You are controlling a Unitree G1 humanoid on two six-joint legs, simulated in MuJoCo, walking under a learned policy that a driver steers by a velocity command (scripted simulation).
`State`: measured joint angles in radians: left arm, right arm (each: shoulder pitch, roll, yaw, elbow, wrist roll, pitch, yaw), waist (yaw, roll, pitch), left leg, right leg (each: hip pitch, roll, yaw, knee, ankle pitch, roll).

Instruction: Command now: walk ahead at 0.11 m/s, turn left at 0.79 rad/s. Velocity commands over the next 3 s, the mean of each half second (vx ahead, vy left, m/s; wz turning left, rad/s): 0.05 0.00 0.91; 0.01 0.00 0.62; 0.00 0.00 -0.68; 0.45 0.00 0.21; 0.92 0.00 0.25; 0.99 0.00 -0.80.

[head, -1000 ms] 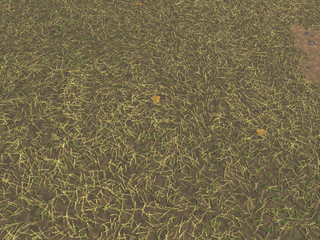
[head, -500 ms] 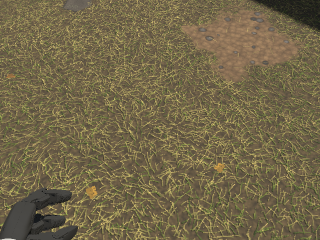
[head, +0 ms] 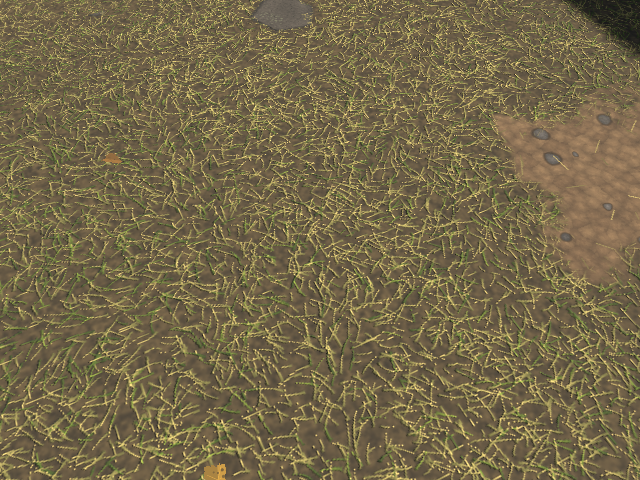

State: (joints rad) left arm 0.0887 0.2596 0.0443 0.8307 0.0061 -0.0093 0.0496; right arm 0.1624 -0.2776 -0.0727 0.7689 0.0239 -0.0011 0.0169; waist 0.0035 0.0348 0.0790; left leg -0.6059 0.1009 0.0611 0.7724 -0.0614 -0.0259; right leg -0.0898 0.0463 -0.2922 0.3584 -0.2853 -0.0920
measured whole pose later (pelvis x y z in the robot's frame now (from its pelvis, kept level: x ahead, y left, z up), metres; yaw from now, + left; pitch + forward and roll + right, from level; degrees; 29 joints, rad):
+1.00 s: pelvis +0.10 -0.01 +0.00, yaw +46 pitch +2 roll -1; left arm 0.22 0.30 0.06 0.80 -0.01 0.00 -0.02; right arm 0.11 -0.23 -0.03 0.58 -0.03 0.05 -0.01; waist 0.07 -0.03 0.04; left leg -0.27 0.03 0.02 0.52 -0.28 0.00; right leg -0.36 -0.08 -0.06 0.71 -0.47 0.06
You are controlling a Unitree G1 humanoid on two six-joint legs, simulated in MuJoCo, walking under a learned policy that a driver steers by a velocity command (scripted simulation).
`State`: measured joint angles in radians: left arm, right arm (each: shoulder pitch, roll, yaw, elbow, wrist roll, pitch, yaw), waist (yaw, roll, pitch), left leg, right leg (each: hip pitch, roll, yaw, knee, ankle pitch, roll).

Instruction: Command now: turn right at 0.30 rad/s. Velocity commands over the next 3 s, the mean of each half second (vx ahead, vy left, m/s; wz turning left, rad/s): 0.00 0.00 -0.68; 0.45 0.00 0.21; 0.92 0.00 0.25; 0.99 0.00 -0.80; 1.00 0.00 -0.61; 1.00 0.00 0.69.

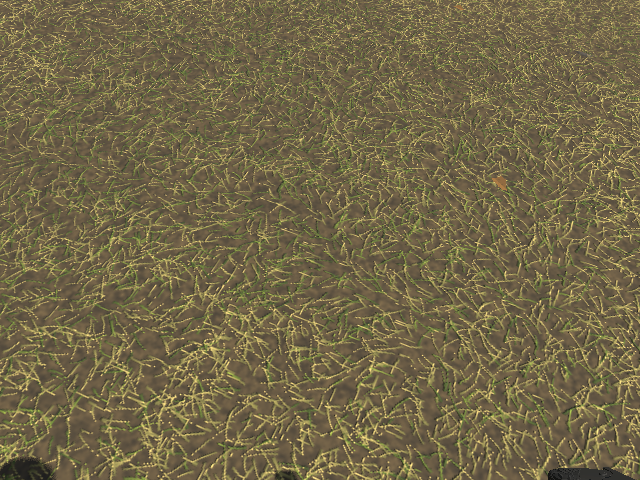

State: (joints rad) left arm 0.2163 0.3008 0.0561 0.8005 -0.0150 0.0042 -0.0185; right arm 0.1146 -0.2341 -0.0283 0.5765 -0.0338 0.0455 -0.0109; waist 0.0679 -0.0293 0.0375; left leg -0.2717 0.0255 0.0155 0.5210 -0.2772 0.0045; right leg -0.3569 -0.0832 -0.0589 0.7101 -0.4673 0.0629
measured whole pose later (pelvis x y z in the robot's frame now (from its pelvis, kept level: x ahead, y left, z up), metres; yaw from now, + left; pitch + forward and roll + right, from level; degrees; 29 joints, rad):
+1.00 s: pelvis +0.16 -0.04 -0.01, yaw -14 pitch +3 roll -1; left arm 0.36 0.33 0.07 0.75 0.05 -0.06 0.00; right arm 0.22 -0.32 -0.07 0.70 -0.03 0.02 0.11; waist 0.02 -0.04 -0.05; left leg -0.57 0.08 0.08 0.74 -0.25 0.07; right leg 0.09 -0.06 -0.19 0.24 -0.38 0.05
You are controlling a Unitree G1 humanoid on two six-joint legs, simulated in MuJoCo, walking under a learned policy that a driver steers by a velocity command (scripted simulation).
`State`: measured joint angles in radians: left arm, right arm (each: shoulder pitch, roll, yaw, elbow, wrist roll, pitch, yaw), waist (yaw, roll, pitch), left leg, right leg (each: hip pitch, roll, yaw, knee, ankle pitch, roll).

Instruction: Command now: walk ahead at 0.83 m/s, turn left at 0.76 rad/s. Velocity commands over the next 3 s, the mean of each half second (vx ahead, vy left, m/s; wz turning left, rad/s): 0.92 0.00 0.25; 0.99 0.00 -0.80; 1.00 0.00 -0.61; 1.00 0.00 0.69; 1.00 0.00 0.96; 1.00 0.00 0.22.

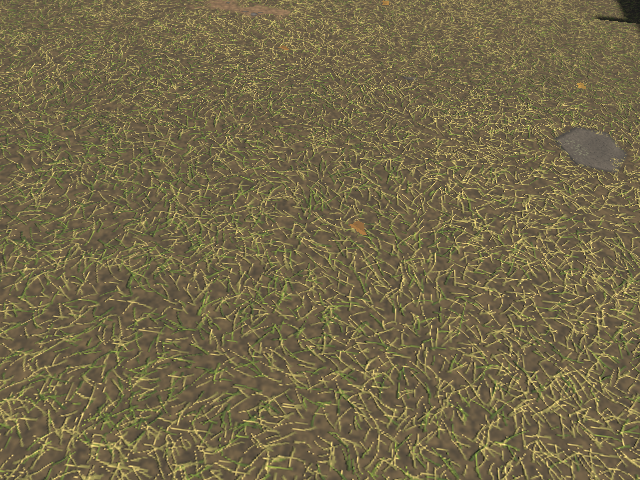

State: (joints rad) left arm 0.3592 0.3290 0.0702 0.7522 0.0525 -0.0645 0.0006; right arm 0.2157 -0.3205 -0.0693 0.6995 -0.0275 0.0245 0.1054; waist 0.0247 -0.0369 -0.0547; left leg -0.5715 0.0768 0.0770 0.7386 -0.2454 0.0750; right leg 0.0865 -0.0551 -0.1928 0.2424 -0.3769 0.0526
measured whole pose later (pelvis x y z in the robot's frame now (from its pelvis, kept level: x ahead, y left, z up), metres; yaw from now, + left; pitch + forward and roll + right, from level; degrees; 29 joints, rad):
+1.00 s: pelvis +0.89 +0.18 -0.01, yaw -18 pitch +3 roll +1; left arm 0.41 0.35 0.08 0.86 -0.01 -0.06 0.00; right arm 0.03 -0.27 0.02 0.61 -0.06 -0.09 -0.02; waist 0.11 -0.02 0.04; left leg -0.49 0.02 -0.02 0.60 -0.17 -0.04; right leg -0.17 0.13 0.18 1.09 -0.44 -0.13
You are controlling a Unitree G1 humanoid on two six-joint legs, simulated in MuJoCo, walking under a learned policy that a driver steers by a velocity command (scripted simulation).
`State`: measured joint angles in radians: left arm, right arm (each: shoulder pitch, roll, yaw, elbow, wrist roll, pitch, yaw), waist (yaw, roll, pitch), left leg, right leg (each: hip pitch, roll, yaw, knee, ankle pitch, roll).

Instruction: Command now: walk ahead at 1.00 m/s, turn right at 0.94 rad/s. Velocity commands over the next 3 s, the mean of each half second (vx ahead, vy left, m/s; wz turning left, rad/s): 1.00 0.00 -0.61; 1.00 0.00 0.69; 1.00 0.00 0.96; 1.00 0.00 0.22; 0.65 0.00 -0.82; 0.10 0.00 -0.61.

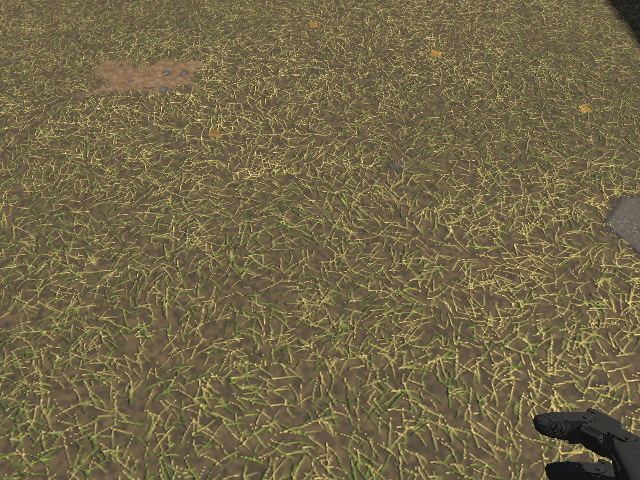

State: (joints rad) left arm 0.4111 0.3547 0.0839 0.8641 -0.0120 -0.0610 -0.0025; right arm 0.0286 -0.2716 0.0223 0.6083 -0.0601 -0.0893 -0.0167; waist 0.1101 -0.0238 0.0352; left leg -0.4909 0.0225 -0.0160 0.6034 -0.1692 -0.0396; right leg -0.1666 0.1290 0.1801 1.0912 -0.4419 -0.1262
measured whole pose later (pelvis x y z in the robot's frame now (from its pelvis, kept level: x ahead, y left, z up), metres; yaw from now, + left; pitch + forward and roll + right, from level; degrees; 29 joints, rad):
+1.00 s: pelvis +0.91 -0.09 -0.19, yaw +7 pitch -1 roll +2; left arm 0.22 0.18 -0.02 0.83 0.06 -0.08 0.04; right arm 0.42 -0.29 -0.07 0.96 -0.03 -0.01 0.00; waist -0.04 0.01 0.05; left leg -0.27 -0.20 0.05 0.62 -0.36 0.17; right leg -0.59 -0.10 0.09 1.94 -0.67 0.00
